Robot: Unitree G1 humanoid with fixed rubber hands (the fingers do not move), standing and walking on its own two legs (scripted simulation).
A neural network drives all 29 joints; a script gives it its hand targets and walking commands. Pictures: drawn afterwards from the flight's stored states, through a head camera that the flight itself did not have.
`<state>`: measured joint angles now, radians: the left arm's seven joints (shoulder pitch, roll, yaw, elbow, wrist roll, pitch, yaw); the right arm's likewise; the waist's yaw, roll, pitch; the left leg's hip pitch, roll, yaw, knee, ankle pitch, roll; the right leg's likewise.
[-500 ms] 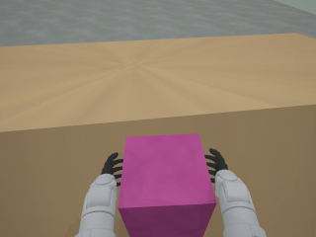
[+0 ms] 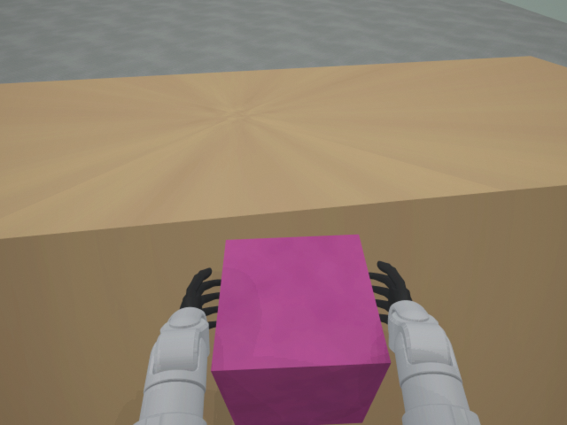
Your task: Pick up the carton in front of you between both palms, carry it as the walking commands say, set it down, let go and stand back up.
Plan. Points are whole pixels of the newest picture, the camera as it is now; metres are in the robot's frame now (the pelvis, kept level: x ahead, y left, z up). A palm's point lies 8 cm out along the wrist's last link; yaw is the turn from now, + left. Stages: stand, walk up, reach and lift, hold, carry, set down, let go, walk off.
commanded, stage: reach and lift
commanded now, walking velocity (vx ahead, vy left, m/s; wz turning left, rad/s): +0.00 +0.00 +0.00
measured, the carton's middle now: (296, 334) +0.30 +0.00 -0.05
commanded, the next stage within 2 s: hold in 0.32 s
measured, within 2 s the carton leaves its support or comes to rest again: neither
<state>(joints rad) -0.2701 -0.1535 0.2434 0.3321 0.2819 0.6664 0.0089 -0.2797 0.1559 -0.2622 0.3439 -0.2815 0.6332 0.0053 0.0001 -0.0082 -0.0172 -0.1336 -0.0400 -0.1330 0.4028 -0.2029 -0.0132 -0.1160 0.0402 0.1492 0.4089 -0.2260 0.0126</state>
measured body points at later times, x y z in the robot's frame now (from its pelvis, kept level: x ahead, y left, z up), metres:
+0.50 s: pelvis +0.00 +0.00 +0.00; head -0.05 +0.00 +0.45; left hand +0.29 +0.15 +0.04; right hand +0.30 -0.15 +0.05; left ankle +0.01 +0.13 -0.74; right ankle +0.00 -0.13 -0.74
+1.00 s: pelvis -0.01 +0.00 +0.00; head -0.05 +0.00 +0.45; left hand +0.30 +0.15 +0.04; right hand +0.30 -0.15 +0.05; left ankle +0.01 +0.13 -0.74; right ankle +0.00 -0.13 -0.74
